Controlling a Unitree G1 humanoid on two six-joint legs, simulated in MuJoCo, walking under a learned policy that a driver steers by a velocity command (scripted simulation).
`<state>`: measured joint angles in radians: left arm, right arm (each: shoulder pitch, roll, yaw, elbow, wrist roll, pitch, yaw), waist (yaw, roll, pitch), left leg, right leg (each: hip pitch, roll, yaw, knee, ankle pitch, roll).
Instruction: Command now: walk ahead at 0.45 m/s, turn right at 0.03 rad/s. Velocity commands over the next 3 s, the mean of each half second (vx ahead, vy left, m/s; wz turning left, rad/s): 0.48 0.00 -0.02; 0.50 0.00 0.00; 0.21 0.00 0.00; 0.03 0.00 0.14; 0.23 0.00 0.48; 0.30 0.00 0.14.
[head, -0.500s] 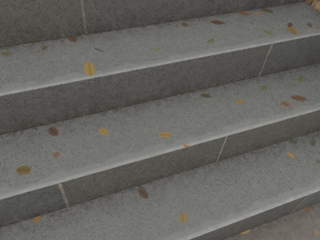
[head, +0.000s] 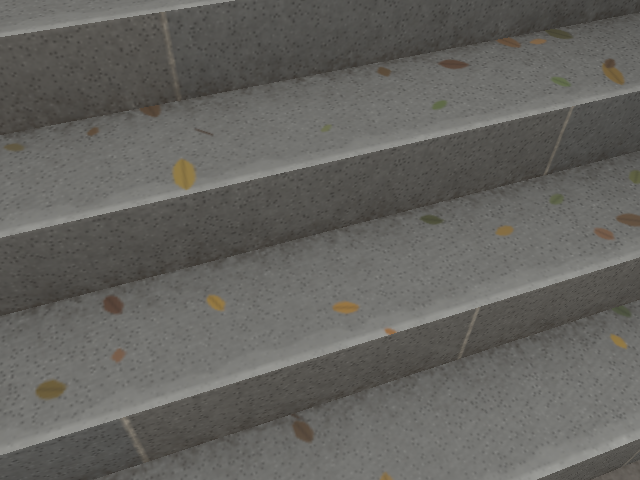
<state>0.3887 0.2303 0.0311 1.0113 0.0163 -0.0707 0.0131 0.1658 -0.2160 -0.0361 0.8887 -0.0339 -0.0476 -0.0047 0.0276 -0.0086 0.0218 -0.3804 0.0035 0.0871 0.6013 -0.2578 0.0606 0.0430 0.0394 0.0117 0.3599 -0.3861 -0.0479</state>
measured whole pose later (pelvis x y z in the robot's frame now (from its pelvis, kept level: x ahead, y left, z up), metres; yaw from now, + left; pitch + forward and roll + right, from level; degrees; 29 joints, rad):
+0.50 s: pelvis +0.20 -0.02 +0.01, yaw +0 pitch +4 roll -1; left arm -0.01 0.12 -0.02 0.66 0.04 0.01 0.02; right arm 0.56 -0.15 -0.01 1.14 -0.02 -0.10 -0.03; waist -0.05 -0.01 0.01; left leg 0.04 0.00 0.06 0.20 -0.31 0.03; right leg -1.33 -0.10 -0.07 1.98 -0.58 -0.08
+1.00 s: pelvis +0.47 -0.09 +0.18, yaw +1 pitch +2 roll +2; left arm 0.50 0.10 -0.01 1.15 0.03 -0.12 -0.02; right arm 0.03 0.00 0.06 0.68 -0.01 -0.02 -0.04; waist 0.02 0.02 -0.02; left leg -1.37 -0.05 -0.03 2.19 -0.14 0.14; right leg -0.24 0.00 -0.16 0.50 -0.30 -0.09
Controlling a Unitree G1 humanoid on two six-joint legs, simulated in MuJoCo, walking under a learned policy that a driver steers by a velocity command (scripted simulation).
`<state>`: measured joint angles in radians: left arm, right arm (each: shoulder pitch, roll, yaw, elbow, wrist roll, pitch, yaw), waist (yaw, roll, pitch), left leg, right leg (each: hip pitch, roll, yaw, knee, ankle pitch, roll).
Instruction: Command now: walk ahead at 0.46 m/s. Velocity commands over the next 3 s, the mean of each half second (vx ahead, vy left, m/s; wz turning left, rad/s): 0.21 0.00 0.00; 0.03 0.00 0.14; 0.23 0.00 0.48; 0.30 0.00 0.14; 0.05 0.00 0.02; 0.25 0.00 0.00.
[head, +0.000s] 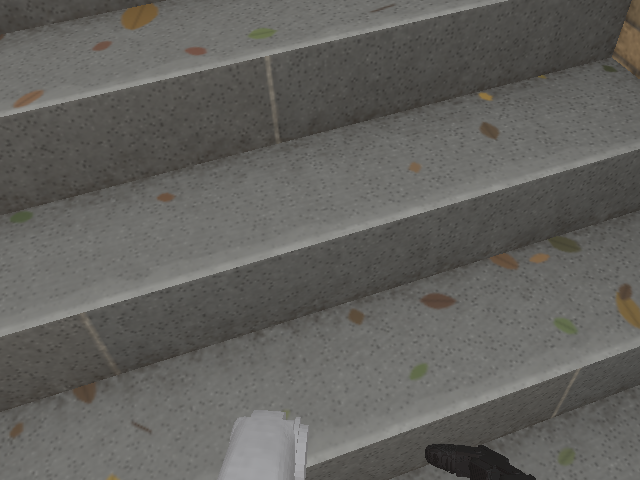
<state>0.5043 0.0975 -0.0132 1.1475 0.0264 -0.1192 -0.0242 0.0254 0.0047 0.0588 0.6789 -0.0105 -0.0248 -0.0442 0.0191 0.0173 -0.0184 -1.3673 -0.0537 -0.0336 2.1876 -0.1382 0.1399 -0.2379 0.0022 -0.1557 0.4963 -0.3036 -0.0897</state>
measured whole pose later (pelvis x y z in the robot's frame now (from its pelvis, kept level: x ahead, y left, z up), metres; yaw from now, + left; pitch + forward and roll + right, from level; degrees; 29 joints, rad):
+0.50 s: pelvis +0.18 +0.01 +0.15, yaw -1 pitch +2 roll +0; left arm 0.19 0.09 0.01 0.78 0.04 -0.03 0.03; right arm 0.38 -0.12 -0.02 1.09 -0.01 -0.08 -0.05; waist 0.02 -0.04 0.02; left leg -0.41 -0.03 0.14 0.73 -0.36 0.10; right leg -0.93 0.00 0.12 1.62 -0.06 -0.06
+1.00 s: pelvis +0.24 -0.03 +0.17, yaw +7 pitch +1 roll -2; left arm 0.24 0.15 0.05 0.84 0.02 -0.01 0.10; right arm 0.31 -0.15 -0.06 0.90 -0.01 0.00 -0.06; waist 0.00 0.03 0.01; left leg -0.32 0.01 0.00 0.71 -0.41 0.07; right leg -0.37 -0.04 -0.22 0.56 -0.21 -0.05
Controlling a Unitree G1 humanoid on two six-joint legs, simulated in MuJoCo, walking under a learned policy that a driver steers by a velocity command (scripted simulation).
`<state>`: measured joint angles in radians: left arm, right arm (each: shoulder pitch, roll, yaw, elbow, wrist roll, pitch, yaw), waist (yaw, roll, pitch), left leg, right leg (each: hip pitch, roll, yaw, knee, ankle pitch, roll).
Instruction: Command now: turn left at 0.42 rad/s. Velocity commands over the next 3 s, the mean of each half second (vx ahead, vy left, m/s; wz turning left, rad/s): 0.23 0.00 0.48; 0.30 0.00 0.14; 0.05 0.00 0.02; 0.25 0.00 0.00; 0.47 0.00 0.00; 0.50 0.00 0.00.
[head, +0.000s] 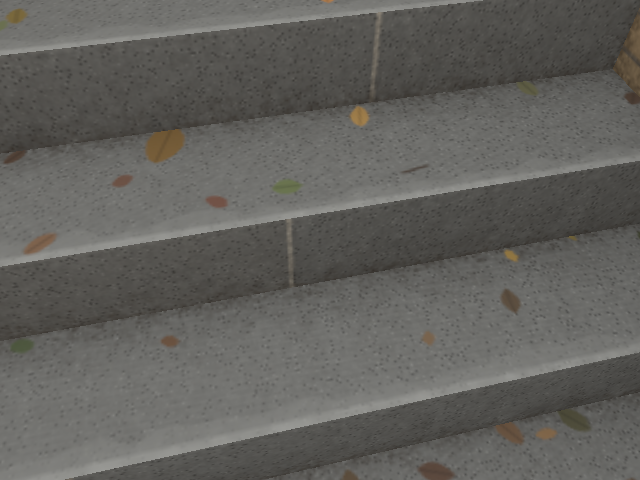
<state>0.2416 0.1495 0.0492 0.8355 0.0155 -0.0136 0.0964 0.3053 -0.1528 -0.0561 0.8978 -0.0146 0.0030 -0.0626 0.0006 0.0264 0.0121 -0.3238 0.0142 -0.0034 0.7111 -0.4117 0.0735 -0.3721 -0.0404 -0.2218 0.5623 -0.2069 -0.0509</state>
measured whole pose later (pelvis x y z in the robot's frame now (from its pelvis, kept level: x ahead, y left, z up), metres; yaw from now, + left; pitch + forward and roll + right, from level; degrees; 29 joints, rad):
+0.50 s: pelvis +0.06 -0.03 +0.00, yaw +15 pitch +5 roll +0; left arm 0.21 0.15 0.01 0.63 0.02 -0.09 0.03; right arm 0.31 -0.23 -0.11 0.78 -0.03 -0.06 -0.03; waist 0.04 0.05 -0.07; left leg -0.47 -0.10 -0.19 1.01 -0.38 0.08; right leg -0.32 -0.01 -0.07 0.60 -0.34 -0.03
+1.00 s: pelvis +0.23 +0.01 +0.15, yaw +17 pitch +2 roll +1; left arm 0.22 0.17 0.06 0.70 0.04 -0.07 0.01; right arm 0.22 -0.18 -0.05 0.91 -0.02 -0.04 -0.03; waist 0.05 -0.02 -0.03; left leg -0.54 -0.05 0.14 0.85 -0.35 0.10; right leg -0.80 0.06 0.13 1.90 -0.09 -0.08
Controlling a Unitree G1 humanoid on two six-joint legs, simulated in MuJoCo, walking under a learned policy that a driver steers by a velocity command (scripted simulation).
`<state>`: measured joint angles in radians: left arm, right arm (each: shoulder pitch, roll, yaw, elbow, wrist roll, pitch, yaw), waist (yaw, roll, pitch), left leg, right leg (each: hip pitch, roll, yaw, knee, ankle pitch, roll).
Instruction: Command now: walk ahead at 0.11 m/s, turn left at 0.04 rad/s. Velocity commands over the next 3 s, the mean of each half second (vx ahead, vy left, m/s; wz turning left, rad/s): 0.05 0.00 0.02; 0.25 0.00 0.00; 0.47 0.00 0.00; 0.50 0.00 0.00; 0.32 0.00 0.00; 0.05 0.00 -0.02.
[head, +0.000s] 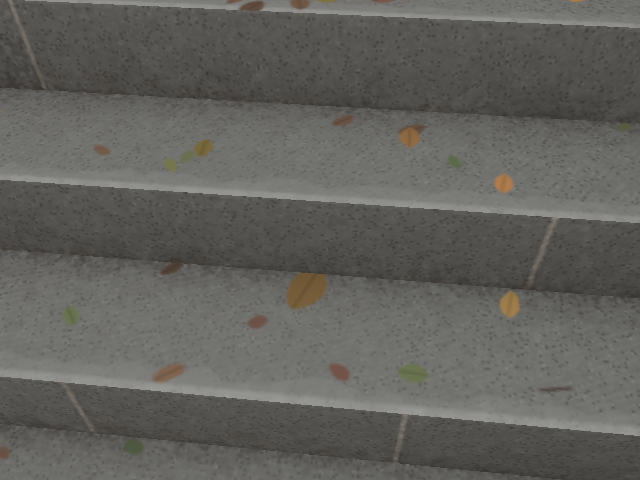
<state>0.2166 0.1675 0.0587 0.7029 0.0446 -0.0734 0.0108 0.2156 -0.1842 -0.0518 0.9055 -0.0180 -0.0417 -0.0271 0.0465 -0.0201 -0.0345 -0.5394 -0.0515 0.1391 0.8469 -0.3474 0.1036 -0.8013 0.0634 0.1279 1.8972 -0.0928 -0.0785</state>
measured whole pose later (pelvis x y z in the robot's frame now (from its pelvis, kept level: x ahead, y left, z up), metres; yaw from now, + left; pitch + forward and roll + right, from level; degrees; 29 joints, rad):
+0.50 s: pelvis +0.09 -0.10 +0.05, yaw -2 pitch +4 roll +0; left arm 0.06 0.09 0.02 0.67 0.00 -0.01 0.01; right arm 0.38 -0.12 -0.06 0.92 -0.03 -0.09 -0.07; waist -0.07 0.02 -0.02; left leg -0.20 0.10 0.08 0.38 -0.23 -0.03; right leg -0.64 -0.12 -0.02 1.17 -0.25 -0.03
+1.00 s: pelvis +0.19 -0.12 +0.08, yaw +0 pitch +5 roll +1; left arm 0.51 0.15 0.05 1.01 -0.03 -0.11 -0.01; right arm -0.08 -0.07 0.03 0.51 -0.02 0.00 -0.02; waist 0.05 -0.05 0.01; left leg -0.96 0.02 0.15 1.39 -0.53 0.15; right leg -0.02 -0.12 -0.10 0.25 -0.12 -0.03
